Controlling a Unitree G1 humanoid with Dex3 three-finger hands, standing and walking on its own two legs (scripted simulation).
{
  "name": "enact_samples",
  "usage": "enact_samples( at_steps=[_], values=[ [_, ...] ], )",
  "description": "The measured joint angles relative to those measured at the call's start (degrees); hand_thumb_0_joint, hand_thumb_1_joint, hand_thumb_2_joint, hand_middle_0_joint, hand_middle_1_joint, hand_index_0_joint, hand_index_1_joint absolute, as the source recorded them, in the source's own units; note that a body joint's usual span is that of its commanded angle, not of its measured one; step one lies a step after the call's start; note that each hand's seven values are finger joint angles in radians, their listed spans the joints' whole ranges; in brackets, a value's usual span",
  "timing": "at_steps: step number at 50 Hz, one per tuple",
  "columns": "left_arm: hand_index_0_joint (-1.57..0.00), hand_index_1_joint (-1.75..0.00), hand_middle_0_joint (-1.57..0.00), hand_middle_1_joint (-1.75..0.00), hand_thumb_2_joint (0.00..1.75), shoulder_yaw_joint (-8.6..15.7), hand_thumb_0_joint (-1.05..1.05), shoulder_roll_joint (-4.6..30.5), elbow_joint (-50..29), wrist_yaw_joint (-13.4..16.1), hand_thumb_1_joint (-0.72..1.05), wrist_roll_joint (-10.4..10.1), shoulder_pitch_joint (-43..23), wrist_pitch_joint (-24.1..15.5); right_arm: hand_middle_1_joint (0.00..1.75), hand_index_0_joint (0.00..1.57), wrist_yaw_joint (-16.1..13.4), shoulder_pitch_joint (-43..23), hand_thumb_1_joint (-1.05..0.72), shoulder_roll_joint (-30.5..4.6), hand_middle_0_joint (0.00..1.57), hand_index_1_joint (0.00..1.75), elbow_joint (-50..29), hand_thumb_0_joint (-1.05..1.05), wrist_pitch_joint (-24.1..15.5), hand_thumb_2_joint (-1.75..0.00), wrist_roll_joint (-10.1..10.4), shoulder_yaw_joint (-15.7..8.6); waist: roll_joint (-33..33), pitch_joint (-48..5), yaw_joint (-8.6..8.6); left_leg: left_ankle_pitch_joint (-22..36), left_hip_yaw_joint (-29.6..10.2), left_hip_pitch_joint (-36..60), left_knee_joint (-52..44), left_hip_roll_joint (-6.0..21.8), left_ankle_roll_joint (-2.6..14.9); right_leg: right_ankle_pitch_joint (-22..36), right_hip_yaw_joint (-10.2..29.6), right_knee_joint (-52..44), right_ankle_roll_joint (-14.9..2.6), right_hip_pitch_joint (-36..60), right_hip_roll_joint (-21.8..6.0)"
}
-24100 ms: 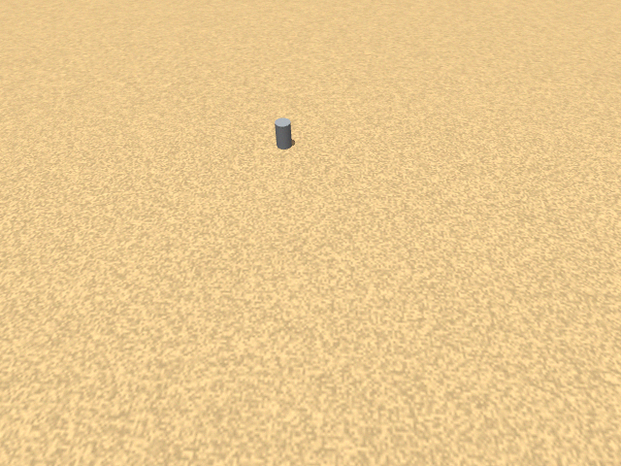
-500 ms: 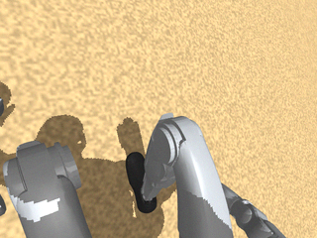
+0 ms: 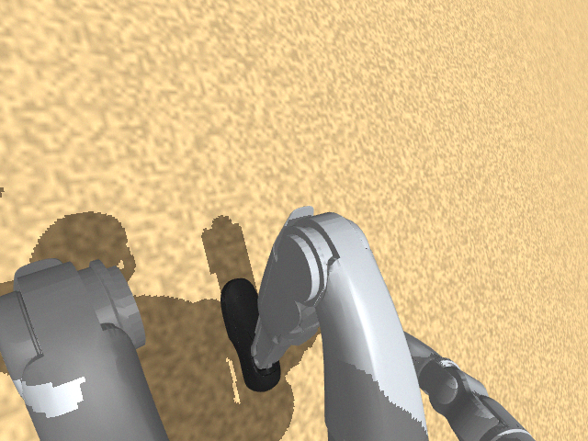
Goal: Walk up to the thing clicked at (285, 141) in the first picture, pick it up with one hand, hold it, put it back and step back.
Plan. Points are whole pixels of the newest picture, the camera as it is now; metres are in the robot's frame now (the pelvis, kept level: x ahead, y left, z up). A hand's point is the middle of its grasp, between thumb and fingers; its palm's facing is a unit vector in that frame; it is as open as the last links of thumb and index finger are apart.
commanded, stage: open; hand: left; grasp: from the side
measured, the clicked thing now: out of the picture +0.45 +0.29 -0.22
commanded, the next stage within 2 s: withdraw in 0.28 s
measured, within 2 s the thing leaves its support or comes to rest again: rests again in 0.34 s
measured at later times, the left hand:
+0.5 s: hand out of the picture +0.45 +0.30 -0.16, palm faces +0.42 -0.91 +0.02, open 16.6 cm
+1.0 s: hand out of the picture +0.40 +0.38 -0.07, palm faces +0.34 -0.92 -0.17, open 17.6 cm
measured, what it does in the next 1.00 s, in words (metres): stands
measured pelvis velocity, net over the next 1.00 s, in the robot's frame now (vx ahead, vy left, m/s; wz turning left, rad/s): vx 0.00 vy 0.00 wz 0.06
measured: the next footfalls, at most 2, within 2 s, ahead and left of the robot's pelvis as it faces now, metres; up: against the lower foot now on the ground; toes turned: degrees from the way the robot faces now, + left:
none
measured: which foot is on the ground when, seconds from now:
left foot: down 0.00-1.00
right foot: down 0.00-1.00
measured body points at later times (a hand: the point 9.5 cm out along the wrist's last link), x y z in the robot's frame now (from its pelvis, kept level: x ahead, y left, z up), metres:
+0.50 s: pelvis +0.00 +0.00 +0.00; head +0.23 +0.19 +0.33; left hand +0.42 +0.35 -0.16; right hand +0.15 -0.25 -0.03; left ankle +0.08 +0.12 -0.26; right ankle +0.16 -0.13 -0.26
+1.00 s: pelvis +0.00 +0.00 +0.03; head +0.19 +0.16 +0.40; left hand +0.38 +0.42 -0.06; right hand +0.18 -0.25 -0.03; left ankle +0.08 +0.12 -0.26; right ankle +0.16 -0.13 -0.26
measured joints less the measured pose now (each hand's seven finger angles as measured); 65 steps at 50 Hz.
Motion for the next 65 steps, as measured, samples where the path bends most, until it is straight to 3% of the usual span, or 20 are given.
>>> enact_samples(
  at_steps=[8,18,24,29,34,40,44,49,53,59,65],
  values=[
    [-0.65,-0.67,-0.65,-0.67,0.62,-0.4,-0.01,0.1,-0.6,-0.6,-0.38,-0.1,-0.7,-2.1,0.30,0.20,0.0,-0.1,-0.93,0.0,0.20,0.30,-0.1,0.00,0.4,-0.90,0.0,0.4,-0.2,-0.3,0.14,0.0,-0.3,0.2,0.0,0.0,-0.12,0.1,-0.3,-0.1,-0.18,0.2,0.1],
    [-0.44,-0.37,-0.45,-0.36,0.29,-1.0,-0.01,0.9,1.1,-1.4,-0.47,-1.4,-1.0,-1.6,0.31,0.20,-0.1,0.2,-0.92,-0.3,0.20,0.30,-1.4,0.00,1.0,-0.90,0.7,0.6,0.6,-0.9,-0.59,0.2,-0.2,0.0,-0.3,0.4,0.30,0.6,-0.2,-0.6,-0.05,0.0,0.4],
    [-0.26,-0.20,-0.28,-0.19,0.16,-0.3,-0.01,0.5,1.0,-1.8,-0.54,-2.1,-0.5,-2.0,0.31,0.20,-0.2,0.7,-0.92,-0.5,0.20,0.30,-1.6,0.00,1.1,-0.90,0.8,1.0,0.2,-0.8,-0.30,0.3,-0.2,0.1,-0.3,0.6,0.33,0.8,-0.2,-0.7,-0.07,0.0,0.5],
    [-0.14,-0.11,-0.16,-0.10,0.10,2.0,-0.01,0.5,-2.3,-2.7,-0.58,-1.3,0.1,-1.3,0.31,0.20,-0.5,1.2,-0.91,-0.3,0.20,0.30,-1.4,0.00,1.3,-0.90,0.9,0.6,-0.2,-0.5,0.39,0.3,-0.3,0.4,-0.3,0.5,0.20,0.8,-0.3,-0.7,-0.25,0.3,0.5],
    [-0.09,-0.06,-0.10,-0.05,0.08,3.9,-0.01,0.4,-9.3,-4.7,-0.60,-0.8,0.7,1.9,0.31,0.21,-0.8,3.2,-0.91,0.2,0.20,0.30,-1.0,0.00,2.2,-0.90,1.7,-1.6,0.6,-2.0,1.62,0.5,0.2,0.2,-0.9,0.3,-0.02,0.5,0.0,-0.7,-0.79,0.0,0.1],
    [-0.06,-0.04,-0.07,-0.03,0.06,0.5,-0.01,-0.9,-15.6,-9.7,-0.60,-3.5,2.9,8.4,0.31,0.21,-1.0,6.4,-0.90,0.3,0.21,0.30,-0.3,0.00,2.6,-0.90,5.2,-6.0,4.6,-7.2,3.12,0.9,2.6,-1.0,-3.0,0.1,0.57,-0.4,1.5,-1.4,-1.11,-1.2,-0.9],
    [-0.05,-0.03,-0.05,-0.03,0.05,-0.1,-0.01,-3.3,-17.2,-12.2,-0.60,-5.9,3.8,12.3,0.31,0.21,-1.1,7.4,-0.90,0.0,0.21,0.30,0.0,0.00,2.1,-0.90,7.6,-8.6,6.9,-9.9,4.33,1.4,4.4,-1.5,-4.4,0.3,1.30,-0.6,2.7,-1.9,-1.18,-1.8,-1.2],
    [-0.05,-0.04,-0.06,-0.03,0.06,-1.4,-0.01,-4.4,-18.7,-10.9,-0.58,3.0,3.7,21.0,0.31,0.20,-1.5,8.8,-0.90,2.4,0.20,0.30,1.0,0.00,3.3,-0.90,11.5,-13.8,7.8,-13.4,5.91,1.9,7.1,-1.6,-7.0,0.9,1.62,-0.6,4.6,-2.9,-1.94,-3.0,-1.6],
    [-0.06,-0.06,-0.08,-0.04,0.07,-1.1,-0.01,-4.8,-23.0,-9.3,-0.57,7.5,5.3,28.0,0.31,0.20,-1.9,10.6,-0.92,4.0,0.20,0.30,0.9,0.01,4.7,-0.91,13.9,-16.8,9.2,-16.7,6.76,2.1,9.2,-1.1,-10.1,0.9,1.54,-1.2,6.1,-4.4,-2.60,-3.4,-2.3],
    [-0.06,-0.07,-0.08,-0.06,0.08,-1.1,-0.01,-4.7,-27.1,-6.4,-0.53,9.3,8.2,36.9,0.31,0.20,-2.9,13.5,-0.91,5.0,0.20,0.30,1.4,0.01,6.4,-0.91,17.0,-21.5,12.9,-21.7,8.74,2.4,12.6,0.3,-15.5,0.8,1.71,-2.1,8.6,-7.4,-2.80,-3.3,-3.2],
    [-0.06,-0.07,-0.07,-0.06,0.08,-5.7,-0.01,-10.3,-35.6,-4.0,-0.52,8.7,14.7,45.7,0.31,0.20,-3.7,15.3,-0.90,5.2,0.20,0.30,1.5,0.01,7.5,-0.90,19.9,-25.8,15.7,-25.0,12.18,2.6,15.5,4.4,-22.4,1.1,1.73,-2.2,10.8,-12.3,-2.05,-0.9,-3.5]
  ],
)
